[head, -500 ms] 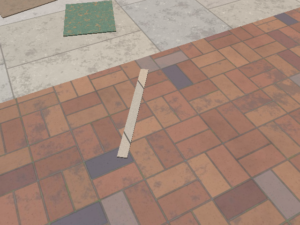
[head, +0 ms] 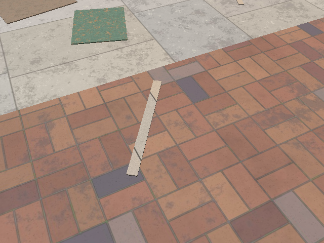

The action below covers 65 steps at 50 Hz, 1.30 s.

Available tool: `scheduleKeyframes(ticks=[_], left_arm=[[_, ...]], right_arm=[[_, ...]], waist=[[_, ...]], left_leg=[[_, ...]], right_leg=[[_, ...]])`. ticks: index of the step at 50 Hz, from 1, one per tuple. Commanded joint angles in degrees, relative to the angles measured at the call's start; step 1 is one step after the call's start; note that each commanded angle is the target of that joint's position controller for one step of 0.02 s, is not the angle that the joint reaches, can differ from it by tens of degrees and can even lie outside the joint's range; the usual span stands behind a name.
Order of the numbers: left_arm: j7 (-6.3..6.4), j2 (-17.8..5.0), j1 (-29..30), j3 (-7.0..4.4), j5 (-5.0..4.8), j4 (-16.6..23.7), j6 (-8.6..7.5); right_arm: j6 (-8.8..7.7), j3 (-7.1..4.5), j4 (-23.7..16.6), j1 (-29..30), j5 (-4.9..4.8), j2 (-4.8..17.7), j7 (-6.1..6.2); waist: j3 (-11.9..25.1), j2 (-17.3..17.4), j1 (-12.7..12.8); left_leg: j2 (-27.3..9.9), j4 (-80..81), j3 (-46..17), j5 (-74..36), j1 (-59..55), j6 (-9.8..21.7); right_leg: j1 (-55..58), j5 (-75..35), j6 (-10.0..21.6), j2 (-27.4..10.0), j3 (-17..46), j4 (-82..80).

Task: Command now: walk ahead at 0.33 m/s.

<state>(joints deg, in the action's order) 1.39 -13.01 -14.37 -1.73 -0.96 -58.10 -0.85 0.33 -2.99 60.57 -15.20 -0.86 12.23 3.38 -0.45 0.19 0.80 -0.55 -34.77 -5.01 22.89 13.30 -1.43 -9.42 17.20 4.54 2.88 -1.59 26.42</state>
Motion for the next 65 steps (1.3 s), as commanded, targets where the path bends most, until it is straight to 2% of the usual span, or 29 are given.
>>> scheduleKeyframes(ticks=[1,3,7,8,11,13,14,15,16,18,20,27,32,35,37,38,39,40,41,43,45,51,57,60,61,62,63,64,65], left_arm=[[0.71,-12.7,-4.8,-2.96,0.4,1.7,-2.27],[0.26,-9.0,-2.2,-2.1,0.1,3.2,-3.93],[0.12,-10.5,-3.4,-2.4,-0.7,4.4,-3.87],[-0.85,-10.9,-5.4,-2.83,2.86,2.5,-3.37],[-1.62,-11.6,-2.9,-3.46,1.95,3.7,-3.05],[-1.76,-10.9,0.5,-3.36,2.01,5.0,-3.27],[-2.01,-6.7,3.0,-2.13,3.22,6.2,-3.6],[-2.13,0.2,6.7,-0.44,2.84,10.8,-4.38],[-2.66,-2.1,4.5,-0.93,2.15,11.4,-4.52],[-3.87,-6.2,3.7,-1.7,2.74,10.6,-4.72],[-4.73,-6.0,1.5,-1.79,4.12,9.4,-3.54],[-5.13,-4.4,17.4,-0.93,2.95,15.2,-1.45],[-5.16,-3.2,24.3,0.24,2.46,18.5,-1.71],[-4.1,-4.5,21.4,-0.02,2.35,18.5,-2.06],[-2.84,-8.5,5.7,-1.61,2.22,14.4,-2.42],[-1.99,-10.5,-8.2,-2.78,2.35,9.9,-2.62],[-0.97,-15.5,-16.5,-4.4,4.0,8.0,-2.75],[-1.79,-17.6,-15.8,-5.36,3.94,7.3,-2.73],[-2.63,-14.9,-9.9,-5.07,3.22,7.5,-2.84],[-2.69,-7.0,-4.7,-3.32,3.33,6.7,-4.02],[-2.27,-3.7,-3.6,-1.87,3.18,4.8,-4.94],[-2.58,-5.0,-10.2,-1.37,1.24,2.8,-7.07],[-1.72,-9.0,-16.1,-1.36,0.53,0.9,-7.64],[-0.29,-13.0,-15.4,-2.12,2.74,0.5,-5.63],[0.2,-13.7,-13.4,-2.42,3.24,0.7,-4.65],[0.24,-11.9,-11.9,-2.21,3.63,1.6,-4.38],[-1.44,0.2,-19.7,0.24,1.15,4.2,-4.75],[-1.03,-5.5,-17.2,-0.67,-0.56,4.6,-5.76],[-0.53,-7.2,-8.9,-1.17,-0.69,6.9,-5.82]], right_arm=[[-3.29,-1.03,-8.0,10.6,-1.16,6.6,-1.17],[-5.4,-1.18,-6.5,6.6,-0.6,5.4,-2.39],[-6.92,-0.85,-7.0,8.5,-0.66,3.5,-2.99],[-4.47,-0.5,-8.1,9.4,4.04,2.8,-5.51],[-2.46,-0.94,-8.9,6.6,2.6,3.7,-6.19],[-3.47,-1.88,-5.8,-4.9,2.54,6.2,-5.07],[-4.71,-3.25,-2.2,-17.2,3.19,10.6,-4.08],[-5.55,-3.42,-2.0,-22.1,4.2,15.6,-3.63],[-5.0,-2.85,-3.2,-13.8,4.2,14.1,-3.58],[-5.59,-1.75,-6.6,-3.7,2.52,9.6,-4.37],[-6.57,-0.8,-6.4,-3.5,2.15,7.0,-4.09],[-7.88,-0.01,-2.9,-13.7,1.68,5.4,-3.96],[-8.2,0.32,-1.7,-15.8,1.48,6.1,-3.09],[-7.71,0.11,-1.1,-15.4,2.13,8.8,-2.8],[-6.34,-0.92,-0.8,-14.4,3.44,12.4,-1.94],[-5.63,-1.28,-1.5,-11.6,3.44,13.1,-1.76],[-5.79,-0.12,-3.2,-13.6,2.39,7.7,-2.76],[-7.23,0.86,-4.7,-16.4,0.36,1.8,-4.19],[-7.82,-0.15,-6.4,-10.7,0.47,6.9,-3.88],[-8.03,0.16,-8.6,-3.1,0.87,6.2,-3.95],[-6.14,0.91,-9.3,-4.1,3.04,3.2,-5.04],[-4.48,2.42,-17.1,13.7,3.56,3.7,-6.71],[-5.21,3.25,-20.2,21.7,2.18,4.8,-6.72],[-5.14,1.25,-17.2,8.1,2.42,9.5,-4.93],[-4.92,0.07,-13.5,-3.5,2.36,11.4,-3.99],[-4.59,-1.39,-10.8,-14.1,3.22,14.6,-2.95],[-4.89,-3.02,-10.9,-14.5,5.68,19.8,-2.61],[-4.71,-2.97,-11.3,-12.6,4.03,16.0,-3.99],[-5.33,-2.41,-10.9,-6.3,3.74,12.7,-4.17]], waist=[[-11.0,-8.5,3.1],[-7.2,-4.2,0.4],[-2.9,-6.5,0.9],[-2.1,-6.9,0.7],[-4.6,-7.9,-1.5],[-3.1,-2.2,-7.6],[0.6,10.2,-13.5],[2.5,22.5,-13.2],[0.4,14.6,-7.4],[-1.4,3.6,-2.3],[-0.5,4.6,-0.4],[-8.1,2.2,-3.4],[-9.9,3.0,-3.7],[-5.1,6.0,-0.9],[4.1,9.5,6.7],[10.0,8.1,13.2],[16.8,0.4,12.8],[22.5,-15.5,6.9],[15.5,-9.0,6.2],[2.4,2.1,2.8],[-0.7,-0.1,-2.3],[-10.7,-0.3,-0.9],[-7.9,-2.0,1.3],[3.4,-7.8,-6.3],[8.6,-8.1,-11.8],[13.3,-7.3,-15.9],[20.0,11.9,-7.1],[24.7,8.1,-8.8],[11.5,3.4,-6.7]], left_leg=[[-4.0,-22.2,1.0,4.3,25.8,2.3],[-6.7,-24.0,0.6,-2.1,29.1,3.5],[-4.4,-7.2,6.4,-8.6,16.6,1.2],[-1.3,-2.7,10.1,-4.8,11.2,1.3],[-0.7,3.4,13.1,-9.9,-0.4,2.2],[0.0,6.6,12.6,-7.2,-15.3,3.5],[-6.4,13.0,2.2,4.2,-24.9,4.3],[-20.2,25.5,-27.0,28.5,-26.9,7.0],[-23.4,29.8,-39.2,37.0,-21.6,10.8],[-18.2,26.4,-23.3,21.4,-14.1,9.5],[-13.4,29.2,-14.3,12.8,-10.0,8.7],[-9.5,34.5,-2.6,-8.3,-11.4,11.6],[-10.7,38.0,3.5,-30.2,-17.7,11.5],[-11.8,28.0,7.6,-67.7,-23.7,10.4],[-13.2,7.7,8.3,-83.6,-24.6,9.4],[-11.6,-9.1,9.4,-76.9,-17.8,8.8],[-6.5,-30.0,9.3,-52.1,0.6,8.5],[5.2,-48.8,3.1,-0.7,19.8,7.1],[2.3,-52.2,-2.3,-2.9,27.8,9.3],[-3.6,-46.5,-0.3,-10.1,27.1,9.7],[-5.9,-41.3,-0.7,-10.5,21.5,8.4],[-8.2,-20.4,7.1,-23.0,28.8,4.6],[-0.8,3.6,13.7,-35.0,16.0,7.8],[5.1,3.3,12.8,-21.4,1.9,10.2],[5.1,4.9,12.1,-18.0,-8.7,11.2],[-1.1,2.3,6.2,-9.4,-22.3,12.8],[-21.3,4.7,-24.6,3.6,-41.7,20.0],[-23.1,16.2,-41.9,12.1,-41.7,20.5],[-20.2,19.1,-30.1,9.4,-31.0,17.2]], right_leg=[[0.7,32.8,12.5,-26.3,36.7,-24.8],[5.4,21.5,9.2,-22.9,29.0,-22.3],[0.8,10.5,6.0,-15.2,14.1,-21.4],[-2.3,14.0,6.6,-13.2,11.0,-21.3],[-11.5,18.7,7.1,-15.1,10.5,-19.2],[-20.1,16.1,6.1,-12.8,7.6,-7.9],[-26.1,8.6,4.5,-6.1,0.7,15.5],[-39.5,14.0,3.2,1.2,1.9,36.0],[-45.5,6.9,4.6,-0.5,8.7,45.4],[-42.4,-5.4,3.2,-7.7,7.8,44.5],[-36.6,-8.1,0.2,-9.9,4.8,42.1],[-42.3,-16.6,-3.1,-9.2,-1.2,29.1],[-34.4,-19.8,0.1,-7.2,-5.3,12.7],[-23.0,-13.5,3.7,-1.4,-8.8,8.5],[-7.1,-6.0,5.9,2.3,-7.7,9.0],[8.1,-6.2,7.0,1.2,-6.0,5.5],[26.2,13.9,9.2,-10.9,8.7,5.3],[35.0,32.6,13.7,-23.9,44.2,-7.6],[30.5,29.8,12.8,-22.2,47.3,-13.4],[12.4,13.3,10.8,-19.6,29.6,-14.4],[0.7,9.7,8.1,-15.3,20.8,-16.8],[-5.8,-8.6,7.3,-9.0,6.6,-25.5],[10.2,-50.7,3.5,-10.6,-0.2,-25.7],[19.0,-77.1,2.3,-13.7,-0.7,-3.3],[16.7,-74.5,2.4,-13.6,-1.5,11.2],[6.0,-60.3,2.8,-11.6,-1.6,28.9],[-20.8,-2.3,0.9,-1.8,-0.1,55.8],[-28.1,6.6,2.6,0.2,7.5,62.8],[-32.1,-1.0,3.3,-4.3,7.4,59.6]])
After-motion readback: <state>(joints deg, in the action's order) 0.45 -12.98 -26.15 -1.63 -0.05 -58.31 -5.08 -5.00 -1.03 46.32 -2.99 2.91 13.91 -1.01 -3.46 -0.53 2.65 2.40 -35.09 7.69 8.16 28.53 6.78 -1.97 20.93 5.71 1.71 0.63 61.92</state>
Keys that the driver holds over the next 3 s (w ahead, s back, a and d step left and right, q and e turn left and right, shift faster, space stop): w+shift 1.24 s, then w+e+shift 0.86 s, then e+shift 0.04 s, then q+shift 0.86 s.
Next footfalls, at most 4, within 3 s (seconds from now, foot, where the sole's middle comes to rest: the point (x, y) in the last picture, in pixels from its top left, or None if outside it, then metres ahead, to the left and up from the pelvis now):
0.28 left None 0.15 0.18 -0.78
0.76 right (172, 229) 0.59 0.00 -0.78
1.24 left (141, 143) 1.06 0.16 -0.78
1.70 right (174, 90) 1.47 -0.02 -0.78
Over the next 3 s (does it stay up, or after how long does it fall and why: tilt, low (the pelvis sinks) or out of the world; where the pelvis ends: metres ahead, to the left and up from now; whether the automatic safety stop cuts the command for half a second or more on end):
stays up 1.96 -0.22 -0.01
